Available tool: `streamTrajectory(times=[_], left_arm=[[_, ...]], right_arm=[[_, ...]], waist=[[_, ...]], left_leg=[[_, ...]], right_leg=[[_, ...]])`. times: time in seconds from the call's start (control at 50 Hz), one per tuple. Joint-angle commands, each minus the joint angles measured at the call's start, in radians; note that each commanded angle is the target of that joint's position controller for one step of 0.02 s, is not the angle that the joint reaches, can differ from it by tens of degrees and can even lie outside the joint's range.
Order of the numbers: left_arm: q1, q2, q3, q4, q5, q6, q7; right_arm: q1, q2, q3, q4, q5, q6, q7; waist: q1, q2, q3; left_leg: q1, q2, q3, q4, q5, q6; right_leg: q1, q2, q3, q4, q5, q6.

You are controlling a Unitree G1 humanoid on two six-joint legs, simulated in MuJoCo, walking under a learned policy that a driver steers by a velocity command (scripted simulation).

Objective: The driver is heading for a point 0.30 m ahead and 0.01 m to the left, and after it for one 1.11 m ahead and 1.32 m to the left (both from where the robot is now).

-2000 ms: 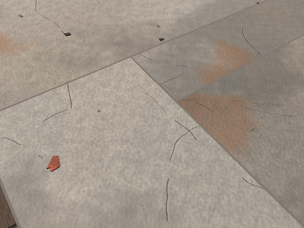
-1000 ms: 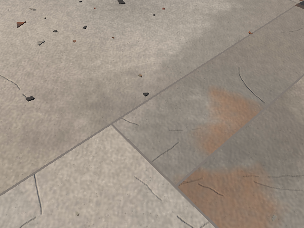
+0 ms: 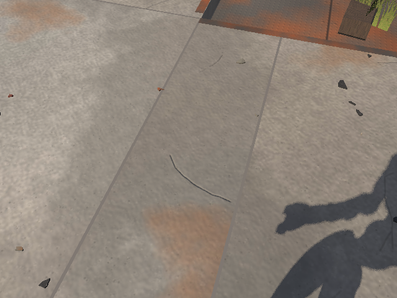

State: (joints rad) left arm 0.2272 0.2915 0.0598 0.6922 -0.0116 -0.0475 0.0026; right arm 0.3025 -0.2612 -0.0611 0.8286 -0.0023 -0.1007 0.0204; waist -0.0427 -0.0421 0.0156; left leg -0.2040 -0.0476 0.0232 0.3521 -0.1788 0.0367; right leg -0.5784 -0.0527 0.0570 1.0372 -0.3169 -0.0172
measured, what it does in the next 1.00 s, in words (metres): walks ahead, turning left: right foot, then left foot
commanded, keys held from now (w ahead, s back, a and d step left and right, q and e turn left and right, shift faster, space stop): w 0.12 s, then q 0.88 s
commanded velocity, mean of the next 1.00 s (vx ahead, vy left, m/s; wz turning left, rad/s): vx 0.18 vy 0.00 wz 0.34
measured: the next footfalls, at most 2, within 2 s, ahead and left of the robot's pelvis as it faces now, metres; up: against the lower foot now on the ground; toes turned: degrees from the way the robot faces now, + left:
right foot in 0.24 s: +0.30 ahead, -0.16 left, +0.00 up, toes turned +0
left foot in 0.68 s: +0.27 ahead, +0.10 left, +0.00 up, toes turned +18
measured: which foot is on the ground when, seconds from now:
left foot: down 0.00-0.26, up 0.28-0.66, down 0.68-1.00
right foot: up 0.00-0.22, down 0.24-0.68, up 0.70-1.00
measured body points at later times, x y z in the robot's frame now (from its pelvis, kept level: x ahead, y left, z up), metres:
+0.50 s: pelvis +0.20 -0.05 +0.00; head +0.24 -0.06 +0.45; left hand +0.31 +0.23 -0.10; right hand +0.34 -0.33 -0.12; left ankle +0.22 +0.09 -0.68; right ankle +0.26 -0.16 -0.74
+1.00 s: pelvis +0.23 -0.01 +0.00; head +0.27 +0.03 +0.44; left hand +0.27 +0.32 -0.12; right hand +0.50 -0.21 -0.08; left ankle +0.23 +0.09 -0.74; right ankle +0.32 -0.15 -0.70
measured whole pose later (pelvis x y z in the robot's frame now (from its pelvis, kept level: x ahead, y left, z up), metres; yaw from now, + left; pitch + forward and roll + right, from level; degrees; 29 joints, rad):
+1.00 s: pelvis +0.23 -0.01 +0.00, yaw +25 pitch +3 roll -2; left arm 0.08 0.30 0.08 0.77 0.00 0.01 0.03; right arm 0.18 -0.31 -0.07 0.63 0.01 0.04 -0.03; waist -0.01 -0.01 0.04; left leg -0.34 -0.06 -0.11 0.47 -0.18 0.05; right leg -0.48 0.02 0.08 0.83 -0.36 0.08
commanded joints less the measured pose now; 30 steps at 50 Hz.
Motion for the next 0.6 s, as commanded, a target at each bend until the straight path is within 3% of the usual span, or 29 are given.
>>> streamTrajectory(times=[0.02, 0.08, 0.14, 0.18, 0.22, 0.24, 0.26, 0.28, 0.3, 0.32, 0.34, 0.36, 0.38, 0.44, 0.52, 0.6], left_arm=[[-0.041, 0.024, -0.004, -0.083, 0.009, -0.02, -0.007], [-0.134, 0.019, -0.012, -0.099, 0.002, -0.03, -0.017], [-0.219, 0.033, -0.008, -0.127, -0.004, -0.035, -0.026], [-0.219, 0.052, 0.002, -0.137, 0.003, -0.045, -0.032], [-0.084, 0.095, 0.026, -0.094, 0.022, -0.053, -0.028], [0.017, 0.151, 0.044, -0.076, 0.038, -0.055, -0.019], [0.124, 0.222, 0.055, -0.077, 0.067, -0.041, -0.004], [0.143, 0.212, 0.053, -0.074, 0.048, -0.018, -0.005], [0.112, 0.161, 0.041, -0.076, 0.033, -0.003, -0.006], [0.048, 0.127, 0.029, -0.075, 0.022, 0.001, -0.004], [-0.014, 0.097, 0.018, -0.068, 0.018, 0.0, -0.006], [-0.075, 0.078, 0.014, -0.067, 0.022, -0.002, -0.008], [-0.115, 0.091, 0.02, -0.061, 0.035, -0.005, -0.009], [-0.169, 0.098, 0.028, -0.046, 0.043, -0.017, 0.001], [-0.165, 0.124, 0.039, -0.016, 0.031, -0.002, 0.024], [-0.141, 0.164, 0.053, 0.012, 0.008, 0.023, 0.022]], right_arm=[[-0.052, -0.164, -0.034, -0.062, 0.012, -0.015, -0.006], [-0.016, -0.187, -0.036, -0.043, 0.022, -0.003, -0.008], [0.047, -0.193, -0.034, -0.013, 0.03, 0.012, -0.007], [0.064, -0.198, -0.033, 0.002, 0.031, 0.029, -0.013], [0.044, -0.195, -0.029, -0.003, 0.032, 0.039, -0.02], [0.038, -0.161, -0.016, -0.02, 0.018, 0.033, -0.02], [0.09, -0.071, 0.015, -0.045, -0.014, 0.02, -0.018], [0.2, -0.077, 0.02, -0.028, 0.012, 0.019, -0.021], [0.144, -0.177, -0.012, -0.023, 0.034, 0.032, -0.025], [0.072, -0.174, -0.016, -0.045, 0.04, 0.046, -0.03], [0.056, -0.155, -0.017, -0.042, 0.029, 0.067, -0.039], [0.064, -0.145, -0.022, -0.04, 0.021, 0.093, -0.047], [0.082, -0.127, -0.022, -0.042, 0.019, 0.115, -0.053], [0.064, -0.104, -0.027, -0.075, 0.013, 0.141, -0.059], [-0.039, -0.092, -0.022, -0.133, 0.009, 0.143, -0.035], [-0.1, -0.122, -0.033, -0.184, 0.011, 0.156, -0.011]], waist=[[0.019, 0.118, -0.01], [-0.016, 0.117, 0.0], [-0.042, 0.12, 0.024], [-0.02, 0.133, 0.011], [0.063, 0.127, -0.075], [0.108, 0.094, -0.164], [0.126, -0.113, -0.316], [0.115, -0.255, -0.482], [0.128, -0.133, -0.4], [0.105, -0.103, -0.276], [0.074, -0.065, -0.197], [0.037, -0.076, -0.148], [0.011, -0.099, -0.119], [-0.013, -0.101, -0.092], [0.017, -0.072, -0.101], [0.037, -0.071, -0.088]], left_leg=[[0.044, 0.266, -0.218, -0.204, 0.166, 0.197], [0.035, 0.238, -0.14, -0.205, 0.185, 0.168], [0.081, 0.257, -0.145, -0.167, 0.232, 0.15], [0.129, 0.262, -0.163, -0.083, 0.358, 0.118], [0.108, 0.206, -0.14, 0.082, 0.509, 0.063], [0.007, 0.145, -0.108, 0.241, 0.39, 0.015], [-0.294, 0.045, -0.05, 0.578, -0.113, -0.06], [-0.389, 0.014, -0.112, 0.799, -0.539, -0.083], [-0.433, 0.055, -0.145, 0.889, -0.505, -0.091], [-0.492, 0.084, -0.109, 0.898, -0.456, -0.092], [-0.474, 0.114, -0.094, 0.862, -0.399, -0.103], [-0.409, 0.136, -0.092, 0.822, -0.35, -0.111], [-0.331, 0.129, -0.068, 0.824, -0.294, -0.123], [-0.295, 0.135, -0.054, 0.742, -0.186, -0.126], [-0.245, 0.149, -0.035, 0.542, -0.066, -0.099], [-0.218, 0.133, 0.0, 0.417, -0.118, -0.065]], right_leg=[[-0.063, -0.054, 0.001, -0.171, 0.124, 0.012], [0.011, -0.027, -0.034, -0.353, 0.275, 0.017], [0.043, 0.0, -0.042, -0.452, 0.307, 0.011], [0.096, 0.029, -0.039, -0.52, 0.284, -0.007], [0.334, 0.06, -0.061, -0.614, 0.394, -0.043], [0.543, -0.03, 0.001, -0.589, 0.631, -0.079], [0.892, -0.307, 0.243, -0.49, 1.009, -0.194], [0.955, -0.443, 0.43, -0.52, 0.998, -0.309], [0.838, -0.378, 0.357, -0.562, 0.866, -0.283], [0.734, -0.33, 0.258, -0.589, 0.773, -0.247], [0.603, -0.289, 0.187, -0.636, 0.695, -0.226], [0.475, -0.261, 0.127, -0.686, 0.615, -0.212], [0.362, -0.242, 0.076, -0.736, 0.576, -0.213], [0.285, -0.247, -0.016, -0.793, 0.507, -0.228], [0.322, -0.258, -0.087, -0.799, 0.422, -0.22], [0.392, -0.297, -0.093, -0.751, 0.365, -0.198]])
